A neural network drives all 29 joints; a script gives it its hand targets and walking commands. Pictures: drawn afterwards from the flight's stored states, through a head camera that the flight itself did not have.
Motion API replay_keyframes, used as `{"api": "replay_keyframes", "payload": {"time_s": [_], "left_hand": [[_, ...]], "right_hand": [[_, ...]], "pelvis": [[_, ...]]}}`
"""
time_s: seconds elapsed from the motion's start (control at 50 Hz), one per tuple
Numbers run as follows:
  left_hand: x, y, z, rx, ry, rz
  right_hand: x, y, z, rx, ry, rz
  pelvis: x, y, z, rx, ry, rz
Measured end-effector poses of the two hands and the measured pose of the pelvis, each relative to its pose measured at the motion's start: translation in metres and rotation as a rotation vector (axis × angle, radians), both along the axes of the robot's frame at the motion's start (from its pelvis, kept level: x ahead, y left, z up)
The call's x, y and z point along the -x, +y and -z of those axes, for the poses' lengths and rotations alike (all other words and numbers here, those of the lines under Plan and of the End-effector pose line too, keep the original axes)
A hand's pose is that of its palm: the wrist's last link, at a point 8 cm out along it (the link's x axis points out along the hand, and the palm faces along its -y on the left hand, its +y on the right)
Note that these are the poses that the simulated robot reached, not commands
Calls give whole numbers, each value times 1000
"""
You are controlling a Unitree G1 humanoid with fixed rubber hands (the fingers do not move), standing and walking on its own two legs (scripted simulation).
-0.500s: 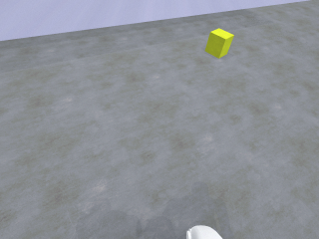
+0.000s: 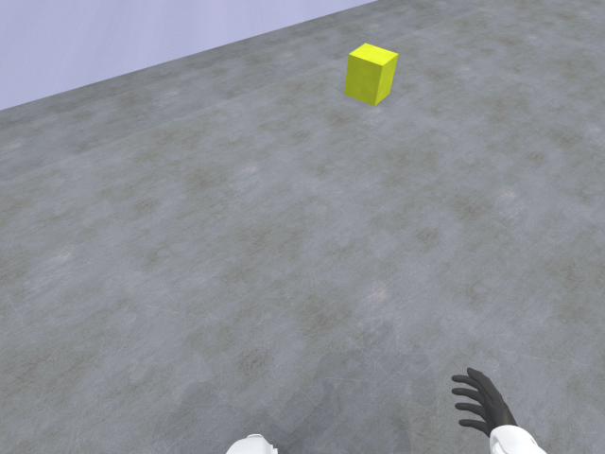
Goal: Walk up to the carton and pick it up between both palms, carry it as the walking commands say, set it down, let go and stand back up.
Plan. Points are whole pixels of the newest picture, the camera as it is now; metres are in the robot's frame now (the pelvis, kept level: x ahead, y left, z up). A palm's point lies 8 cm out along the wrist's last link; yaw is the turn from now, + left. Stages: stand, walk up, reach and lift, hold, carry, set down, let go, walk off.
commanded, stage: walk up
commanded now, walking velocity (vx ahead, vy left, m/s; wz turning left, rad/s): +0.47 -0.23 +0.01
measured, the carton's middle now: (370, 74) +2.23 -0.31 -0.62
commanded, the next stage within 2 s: none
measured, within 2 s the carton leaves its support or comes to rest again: neither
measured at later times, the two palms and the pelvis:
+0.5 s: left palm (250, 392) +0.23 +0.12 -0.12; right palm (565, 421) +0.21 -0.37 -0.14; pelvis +0.20 -0.12 +0.01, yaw -1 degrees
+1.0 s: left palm (249, 313) +0.36 +0.14 -0.13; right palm (512, 273) +0.45 -0.35 -0.10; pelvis +0.39 -0.10 +0.02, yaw -3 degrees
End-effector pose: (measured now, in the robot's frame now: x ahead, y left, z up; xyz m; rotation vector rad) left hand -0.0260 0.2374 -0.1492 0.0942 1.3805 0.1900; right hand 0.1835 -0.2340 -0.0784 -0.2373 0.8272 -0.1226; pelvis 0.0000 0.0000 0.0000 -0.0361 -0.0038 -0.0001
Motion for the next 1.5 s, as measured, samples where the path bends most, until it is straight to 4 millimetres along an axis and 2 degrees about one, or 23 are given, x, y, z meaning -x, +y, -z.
{"api": "replay_keyframes", "payload": {"time_s": [0.08,0.14,0.18,0.24,0.3,0.38,0.42,0.46,0.5,0.58,0.62,0.68,0.76,0.84,0.94,1.04,1.14,1.2,1.26,1.32,1.38,1.42,1.5], "left_hand": [[-65,0,-17,6,-85,23],[-112,-6,-27,20,-138,42],[-141,-15,-30,32,-163,53],[-183,-32,-34,48,-197,66],[-223,-52,-36,52,-234,82],[-257,-80,-35,15,-224,89],[-265,-94,-26,-19,-210,84],[-262,-107,-22,-41,-168,69],[-252,-120,-27,-41,-111,59],[-234,-135,-41,-38,1,42],[-232,-139,-45,-35,38,37],[-240,-142,-48,-26,66,35],[-264,-139,-49,-16,81,37],[-291,-129,-45,-2,110,38],[-336,-109,-22,31,123,43],[-426,-97,-24,40,-10,70],[-523,-103,-31,64,-139,108],[-575,-113,-33,75,-200,123],[-619,-125,-34,69,-234,132],[-654,-139,-33,46,-241,138],[-675,-153,-22,9,-239,129],[-674,-160,-21,-1,-204,119],[-655,-162,-29,-15,-97,89]], "right_hand": [[71,-12,20,-8,272,104],[124,-21,19,-5,455,174],[149,-28,15,-4,542,209],[165,-40,9,-6,623,244],[156,-57,10,-15,656,254],[111,-88,29,-51,657,226],[77,-107,50,-69,630,198],[31,-125,64,-72,577,165],[-26,-135,60,-77,469,141],[-132,-146,33,-86,255,97],[-171,-150,21,-84,184,83],[-211,-152,8,-80,132,74],[-242,-149,3,-67,143,78],[-264,-139,7,-52,193,84],[-282,-121,21,-15,245,102],[-249,-115,12,-5,383,175],[-216,-118,0,7,545,237],[-214,-124,-3,7,601,258],[-226,-133,1,-4,643,262],[-250,-147,12,-24,668,253],[-290,-167,34,-41,655,227],[-332,-177,42,-46,601,212],[-443,-185,33,-50,391,152]], "pelvis": [[-38,-1,-16,9,-30,9],[-64,-7,-25,19,-40,16],[-80,-15,-28,23,-46,20],[-104,-30,-31,25,-58,24],[-128,-49,-29,16,-56,27],[-160,-83,-19,-24,-20,24],[-178,-103,-4,-63,-4,17],[-190,-116,2,-69,-15,15],[-202,-124,-5,-76,-14,19],[-226,-136,-20,-76,-10,36],[-238,-140,-25,-73,-9,43],[-257,-141,-28,-64,-10,49],[-285,-137,-31,-51,1,52],[-316,-125,-29,-33,38,52],[-361,-102,-15,1,47,53],[-404,-95,-27,30,-4,57],[-445,-99,-35,47,-7,58],[-472,-108,-35,48,-10,57],[-498,-119,-30,35,-1,53],[-526,-136,-23,12,22,51],[-555,-156,-7,-22,30,42],[-572,-164,-7,-24,16,45],[-601,-170,-17,-29,7,46]]}}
